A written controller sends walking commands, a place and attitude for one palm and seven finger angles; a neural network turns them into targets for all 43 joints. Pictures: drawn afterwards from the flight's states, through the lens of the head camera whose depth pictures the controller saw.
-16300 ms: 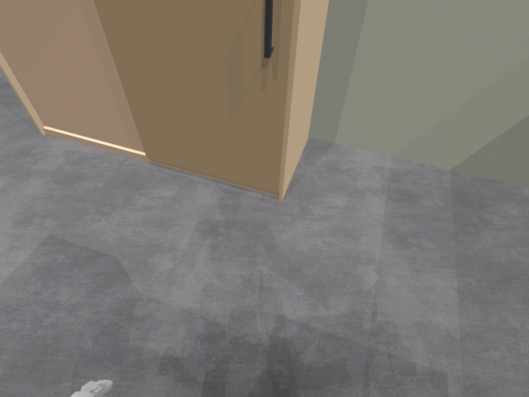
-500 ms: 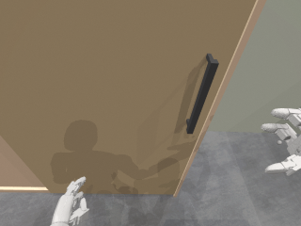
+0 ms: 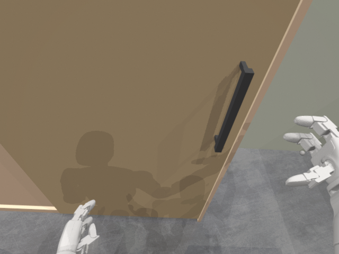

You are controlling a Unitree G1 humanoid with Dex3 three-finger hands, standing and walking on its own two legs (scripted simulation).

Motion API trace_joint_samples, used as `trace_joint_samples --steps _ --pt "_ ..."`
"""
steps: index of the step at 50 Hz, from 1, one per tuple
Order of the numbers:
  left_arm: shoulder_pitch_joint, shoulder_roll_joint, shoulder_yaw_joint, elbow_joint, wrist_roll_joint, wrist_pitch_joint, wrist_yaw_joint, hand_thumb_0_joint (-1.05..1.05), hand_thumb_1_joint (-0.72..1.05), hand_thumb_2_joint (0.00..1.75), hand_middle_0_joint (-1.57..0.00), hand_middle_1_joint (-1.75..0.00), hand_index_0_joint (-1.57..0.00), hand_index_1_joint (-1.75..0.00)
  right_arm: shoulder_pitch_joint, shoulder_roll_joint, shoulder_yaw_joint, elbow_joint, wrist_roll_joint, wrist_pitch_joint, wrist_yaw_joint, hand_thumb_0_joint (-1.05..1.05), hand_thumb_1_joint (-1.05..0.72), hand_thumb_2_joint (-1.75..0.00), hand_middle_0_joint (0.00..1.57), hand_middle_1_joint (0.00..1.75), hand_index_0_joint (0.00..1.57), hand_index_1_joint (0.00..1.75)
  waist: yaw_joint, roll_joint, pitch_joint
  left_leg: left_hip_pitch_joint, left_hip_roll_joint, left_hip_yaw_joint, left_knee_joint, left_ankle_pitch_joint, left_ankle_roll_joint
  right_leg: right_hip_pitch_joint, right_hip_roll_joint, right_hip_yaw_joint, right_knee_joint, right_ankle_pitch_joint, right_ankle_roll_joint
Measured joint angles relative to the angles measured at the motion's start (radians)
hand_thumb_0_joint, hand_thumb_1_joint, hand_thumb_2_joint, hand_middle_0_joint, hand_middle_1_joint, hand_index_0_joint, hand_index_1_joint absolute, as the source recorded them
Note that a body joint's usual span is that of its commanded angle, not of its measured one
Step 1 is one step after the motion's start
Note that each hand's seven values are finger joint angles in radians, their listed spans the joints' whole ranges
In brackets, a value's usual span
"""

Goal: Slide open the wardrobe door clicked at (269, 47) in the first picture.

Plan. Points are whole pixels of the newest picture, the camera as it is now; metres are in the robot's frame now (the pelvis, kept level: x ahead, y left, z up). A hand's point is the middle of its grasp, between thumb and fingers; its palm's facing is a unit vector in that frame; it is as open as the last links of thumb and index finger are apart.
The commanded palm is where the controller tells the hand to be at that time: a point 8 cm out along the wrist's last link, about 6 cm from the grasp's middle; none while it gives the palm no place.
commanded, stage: move the hooked fingers beside the handle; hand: right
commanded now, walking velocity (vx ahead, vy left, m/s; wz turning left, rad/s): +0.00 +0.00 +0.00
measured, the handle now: (228, 112) +0.44 -0.13 +0.13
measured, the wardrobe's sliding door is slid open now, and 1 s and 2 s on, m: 0.00 0.00 0.00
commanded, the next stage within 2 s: feel for the door with the fingertips in 1.96 s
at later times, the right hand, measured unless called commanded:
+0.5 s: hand (290, 144) +0.33 -0.25 +0.14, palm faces +0.06 +1.00 -0.03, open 14.0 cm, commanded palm +0.30 -0.29 +0.15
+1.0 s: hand (278, 134) +0.36 -0.23 +0.14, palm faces +0.05 +1.00 -0.02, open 14.0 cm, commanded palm +0.33 -0.27 +0.14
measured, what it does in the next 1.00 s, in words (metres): stands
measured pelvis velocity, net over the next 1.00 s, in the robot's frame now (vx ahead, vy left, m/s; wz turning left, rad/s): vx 0.00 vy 0.00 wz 0.01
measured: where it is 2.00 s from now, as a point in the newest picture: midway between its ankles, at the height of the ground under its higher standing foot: outside the picture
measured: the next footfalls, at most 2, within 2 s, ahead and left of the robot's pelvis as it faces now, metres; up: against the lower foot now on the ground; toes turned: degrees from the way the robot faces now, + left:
none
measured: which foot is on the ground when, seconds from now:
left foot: down 0.00-1.00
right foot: down 0.00-1.00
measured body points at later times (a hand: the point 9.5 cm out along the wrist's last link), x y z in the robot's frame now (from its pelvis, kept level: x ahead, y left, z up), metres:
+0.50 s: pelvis +0.00 +0.00 +0.00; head +0.00 +0.02 +0.45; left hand +0.16 +0.25 -0.08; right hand +0.32 -0.30 +0.14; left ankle +0.01 +0.10 -0.73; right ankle -0.02 -0.10 -0.73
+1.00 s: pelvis +0.00 +0.00 +0.00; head +0.01 +0.02 +0.45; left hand +0.14 +0.25 -0.09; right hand +0.35 -0.29 +0.14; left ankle +0.01 +0.10 -0.73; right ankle -0.02 -0.10 -0.73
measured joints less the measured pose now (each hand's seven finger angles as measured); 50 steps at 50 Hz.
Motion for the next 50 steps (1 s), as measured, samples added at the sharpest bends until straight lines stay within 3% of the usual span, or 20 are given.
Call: trace_joint_samples --steps 12,50 --pt "0.004 0.005 0.004 0.021 -0.002 0.015 0.014 0.02 0.9 0.9 -0.2 -0.3 -0.2 -0.3 -0.048 0.0 0.011 0.072 -0.011 -0.02 -0.015 -0.01 0.5 -0.3 0.3 1.2 0.3 1.2 -0.002 0.002 0.002 -0.005 -0.001 0.009 0.002 -0.001 0.003 -0.011 -0.002 0.009 0.006 0.0 0.003" --pt "0.041 0.005 0.012 0.021 0.0 0.07 -0.002 0.02 0.9 0.9 -0.2 -0.3 -0.2 -0.3 -0.224 0.017 0.057 0.273 -0.049 -0.083 -0.07 -0.01 0.5 -0.3 0.3 1.2 0.3 1.2 0.034 0.012 -0.01 -0.045 -0.004 -0.006 0.003 0.008 0.002 -0.044 -0.004 -0.006 0.006 0.004 0.0"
